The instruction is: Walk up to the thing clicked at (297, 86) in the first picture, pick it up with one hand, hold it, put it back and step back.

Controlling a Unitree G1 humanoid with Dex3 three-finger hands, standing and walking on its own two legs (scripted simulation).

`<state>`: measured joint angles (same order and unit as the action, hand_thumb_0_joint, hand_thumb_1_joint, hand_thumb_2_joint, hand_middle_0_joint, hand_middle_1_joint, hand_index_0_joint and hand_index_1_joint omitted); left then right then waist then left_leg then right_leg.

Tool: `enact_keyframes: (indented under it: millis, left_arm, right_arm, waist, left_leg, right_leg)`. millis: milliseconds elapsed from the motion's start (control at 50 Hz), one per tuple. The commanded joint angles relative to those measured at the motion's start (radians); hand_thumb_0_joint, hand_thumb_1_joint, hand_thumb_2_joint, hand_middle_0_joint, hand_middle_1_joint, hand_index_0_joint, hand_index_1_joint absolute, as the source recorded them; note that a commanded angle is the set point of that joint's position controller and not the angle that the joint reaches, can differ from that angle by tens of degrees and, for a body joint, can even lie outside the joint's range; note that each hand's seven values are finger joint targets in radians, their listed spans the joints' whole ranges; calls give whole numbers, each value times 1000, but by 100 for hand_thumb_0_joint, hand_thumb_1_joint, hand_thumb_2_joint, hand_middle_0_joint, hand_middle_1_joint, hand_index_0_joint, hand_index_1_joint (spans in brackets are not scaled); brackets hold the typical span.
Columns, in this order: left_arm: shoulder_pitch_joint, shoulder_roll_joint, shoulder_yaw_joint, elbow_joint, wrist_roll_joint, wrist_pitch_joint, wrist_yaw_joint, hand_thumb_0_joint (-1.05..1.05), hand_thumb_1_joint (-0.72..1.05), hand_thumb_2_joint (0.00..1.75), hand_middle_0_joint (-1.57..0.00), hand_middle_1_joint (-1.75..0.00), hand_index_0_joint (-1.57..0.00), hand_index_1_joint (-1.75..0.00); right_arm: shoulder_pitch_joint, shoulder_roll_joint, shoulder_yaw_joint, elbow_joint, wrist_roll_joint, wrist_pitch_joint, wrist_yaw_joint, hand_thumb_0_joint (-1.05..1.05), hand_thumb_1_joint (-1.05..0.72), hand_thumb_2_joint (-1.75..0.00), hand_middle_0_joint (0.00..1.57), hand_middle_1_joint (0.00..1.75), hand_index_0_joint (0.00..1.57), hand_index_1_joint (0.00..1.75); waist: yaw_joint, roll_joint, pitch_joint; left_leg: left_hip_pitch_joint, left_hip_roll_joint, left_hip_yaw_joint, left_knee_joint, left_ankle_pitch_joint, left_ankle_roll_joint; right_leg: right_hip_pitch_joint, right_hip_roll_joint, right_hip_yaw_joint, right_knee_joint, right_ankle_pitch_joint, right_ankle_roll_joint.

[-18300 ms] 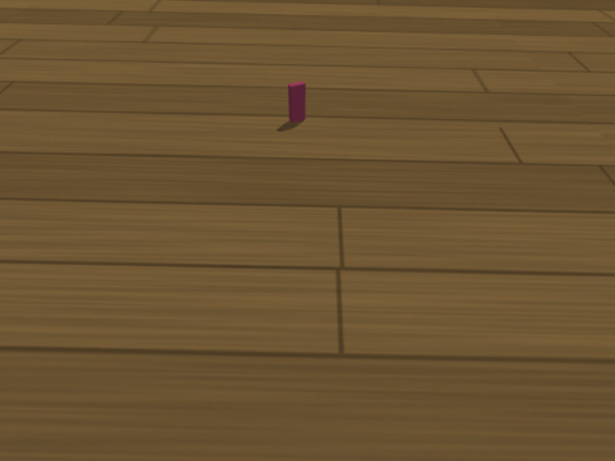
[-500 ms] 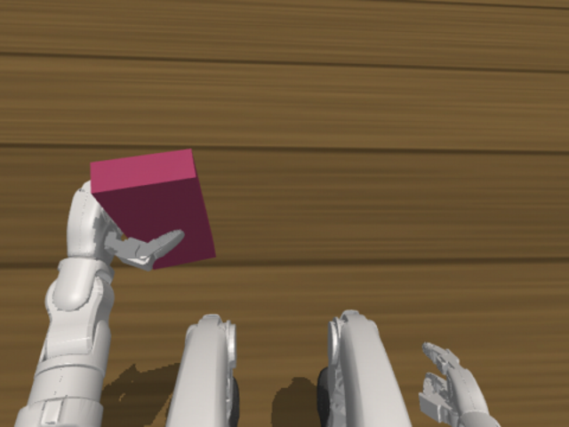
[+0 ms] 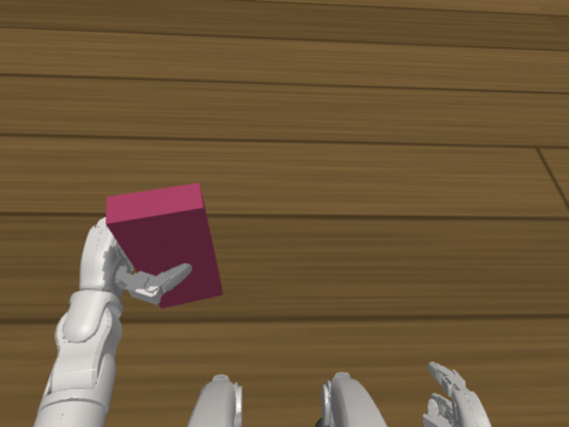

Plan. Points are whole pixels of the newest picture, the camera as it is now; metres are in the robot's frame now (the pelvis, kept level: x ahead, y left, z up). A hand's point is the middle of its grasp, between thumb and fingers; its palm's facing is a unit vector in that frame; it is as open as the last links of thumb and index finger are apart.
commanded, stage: lift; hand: left
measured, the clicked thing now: (177, 256) +0.35 +0.15 +0.03
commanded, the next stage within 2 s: hold in 0.76 s
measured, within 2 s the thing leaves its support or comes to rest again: neither
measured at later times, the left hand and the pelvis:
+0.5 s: hand (146, 229) +0.36 +0.17 +0.10, palm faces -0.03 -1.00 -0.01, open 8.3 cm; pelvis +0.02 +0.00 +0.06, yaw +0 degrees
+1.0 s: hand (146, 210) +0.36 +0.16 +0.13, palm faces -0.04 -1.00 +0.00, open 8.3 cm; pelvis +0.03 +0.00 +0.08, yaw +0 degrees
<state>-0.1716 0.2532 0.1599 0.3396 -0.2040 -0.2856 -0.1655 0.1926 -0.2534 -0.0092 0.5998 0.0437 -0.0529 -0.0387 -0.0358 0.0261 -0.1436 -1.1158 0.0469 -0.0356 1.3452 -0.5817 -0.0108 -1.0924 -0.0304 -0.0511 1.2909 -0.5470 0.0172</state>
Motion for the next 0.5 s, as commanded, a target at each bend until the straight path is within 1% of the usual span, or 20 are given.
enact_keyframes:
  millis: [0, 20, 40, 60, 100, 140, 160, 180, 200, 220, 240, 260, 280, 300, 360, 380, 420, 440, 460, 480]
  left_arm:
    - [-212, 141, 59, -211, -16, -84, -5, 0, 18, 123, -138, -147, -141, -146]
    - [-207, 141, 64, -206, -15, -89, -5, 0, 17, 123, -137, -147, -140, -146]
    - [-227, 131, 51, -210, -15, -93, -9, 0, 18, 124, -138, -147, -140, -146]
    - [-224, 139, 63, -208, -18, -94, -4, 0, 19, 123, -138, -147, -140, -146]
    - [-214, 122, 43, -186, -15, -95, -10, 0, 19, 125, -138, -148, -141, -147]
    - [-224, 119, 46, -171, -19, -97, -15, 0, 19, 126, -140, -149, -142, -148]
    - [-219, 129, 56, -164, -17, -101, -14, 0, 19, 126, -139, -149, -142, -148]
    - [-229, 138, 59, -167, -13, -104, -16, 0, 20, 125, -139, -148, -141, -147]
    - [-227, 134, 54, -162, -11, -105, -16, 0, 20, 125, -139, -148, -141, -147]
    - [-213, 117, 38, -147, -9, -102, -20, 0, 21, 126, -139, -149, -142, -148]
    - [-218, 113, 41, -152, -13, -102, -23, 0, 21, 127, -139, -149, -141, -148]
    - [-240, 118, 47, -172, -18, -107, -22, 0, 21, 127, -140, -150, -142, -149]
    - [-229, 122, 57, -134, -17, -105, -22, 0, 21, 127, -141, -151, -143, -150]
    - [-238, 122, 46, -144, -13, -106, -22, 0, 23, 127, -139, -150, -142, -149]
    - [-236, 120, 50, -130, -17, -114, -32, 0, 23, 128, -138, -150, -141, -149]
    - [-235, 117, 48, -129, -15, -116, -32, 0, 23, 128, -138, -150, -140, -148]
    - [-253, 130, 54, -127, -11, -125, -37, 0, 23, 128, -137, -149, -139, -148]
    - [-227, 128, 61, -114, -12, -123, -38, 0, 25, 128, -137, -149, -139, -148]
    - [-243, 118, 55, -113, -18, -126, -42, 0, 25, 129, -137, -149, -139, -148]
    - [-231, 115, 59, -113, -23, -128, -44, 0, 25, 128, -136, -149, -139, -148]
  right_arm:
    - [28, -133, -54, -107, -1, -42, -9, 0, -90, -89, 20, 30, 20, 30]
    - [29, -133, -56, -105, -3, -42, -9, 0, -90, -89, 20, 30, 20, 30]
    - [33, -132, -54, -99, -6, -43, -10, 0, -90, -89, 20, 30, 20, 30]
    - [41, -134, -56, -101, -7, -41, -11, 0, -90, -89, 20, 30, 20, 30]
    - [46, -134, -55, -98, -9, -41, -12, 0, -90, -89, 20, 30, 20, 30]
    - [39, -131, -54, -100, -8, -42, -12, 0, -90, -89, 20, 30, 20, 30]
    - [40, -127, -54, -98, -10, -41, -14, 0, -90, -89, 20, 30, 20, 30]
    - [45, -129, -56, -96, -11, -40, -15, 0, -90, -89, 20, 30, 20, 30]
    - [39, -126, -54, -96, -13, -41, -16, 0, -90, -89, 20, 30, 20, 30]
    - [48, -127, -54, -97, -13, -40, -16, 0, -90, -89, 20, 30, 20, 30]
    - [56, -128, -55, -91, -15, -40, -16, 0, -90, -89, 20, 30, 20, 30]
    - [43, -124, -52, -94, -14, -40, -15, 0, -90, -89, 20, 30, 20, 30]
    - [46, -123, -51, -92, -12, -39, -15, 0, -90, -89, 20, 30, 20, 30]
    - [48, -122, -52, -91, -13, -39, -16, 0, -89, -89, 20, 30, 20, 30]
    - [53, -121, -51, -83, -17, -40, -18, 0, -89, -89, 20, 30, 20, 30]
    - [46, -121, -51, -86, -16, -38, -18, 0, -89, -89, 20, 30, 20, 30]
    - [41, -122, -52, -84, -18, -37, -18, 0, -89, -89, 20, 30, 20, 30]
    - [44, -115, -50, -82, -20, -36, -20, 0, -89, -89, 20, 30, 20, 30]
    - [43, -116, -49, -84, -19, -35, -19, 0, -89, -89, 20, 30, 20, 30]
    - [42, -112, -47, -84, -19, -35, -19, 0, -89, -89, 20, 30, 20, 30]
  waist:
    - [-1, 25, -353]
    - [-3, 16, -352]
    - [-6, 34, -359]
    - [1, 27, -364]
    - [-4, 14, -349]
    - [-8, -8, -303]
    - [0, -7, -298]
    - [-1, -2, -316]
    - [2, 2, -304]
    - [-5, -14, -310]
    - [-6, -6, -300]
    - [5, 12, -278]
    - [4, -2, -260]
    - [3, -7, -268]
    - [-1, 5, -272]
    - [5, 8, -243]
    - [4, 9, -243]
    - [11, 2, -258]
    - [4, -5, -243]
    - [11, 1, -256]
  left_leg:
    - [321, -31, -7, -248, 282, 18]
    - [334, -30, -8, -261, 278, 18]
    - [363, -28, -11, -273, 293, 15]
    - [379, -29, -8, -282, 306, 14]
    - [401, -27, -8, -302, 334, 14]
    - [389, -28, -3, -330, 290, 18]
    - [386, -30, 2, -342, 273, 19]
    - [407, -29, 5, -349, 286, 18]
    - [403, -32, 9, -354, 286, 18]
    - [423, -30, 10, -360, 312, 18]
    - [442, -29, 5, -372, 333, 14]
    - [444, -31, 7, -388, 309, 14]
    - [443, -30, 7, -403, 285, 16]
    - [454, -28, 8, -410, 293, 16]
    - [493, -28, 9, -425, 336, 12]
    - [499, -27, 11, -439, 329, 11]
    - [506, -28, 11, -453, 308, 13]
    - [507, -28, 14, -454, 330, 13]
    - [501, -30, 14, -462, 315, 14]
    - [519, -30, 17, -466, 335, 12]
  right_leg:
    - [283, 30, 11, -219, 291, -36]
    - [290, 31, 10, -227, 289, -36]
    - [284, 32, 7, -233, 298, -37]
    - [316, 33, 7, -245, 307, -36]
    - [338, 35, 4, -264, 333, -37]
    - [358, 35, 8, -296, 303, -33]
    - [378, 34, 10, -308, 289, -32]
    - [394, 33, 12, -318, 301, -32]
    - [404, 32, 15, -326, 301, -31]
    - [419, 32, 15, -333, 329, -31]
    - [416, 35, 9, -337, 341, -33]
    - [418, 34, 10, -350, 319, -34]
    - [427, 33, 10, -364, 299, -34]
    - [443, 34, 10, -372, 304, -33]
    - [463, 36, 8, -383, 343, -34]
    - [457, 36, 7, -390, 332, -36]
    - [471, 36, 9, -407, 318, -36]
    - [504, 35, 10, -411, 337, -34]
    - [508, 36, 9, -419, 327, -34]
    - [525, 36, 10, -423, 344, -34]
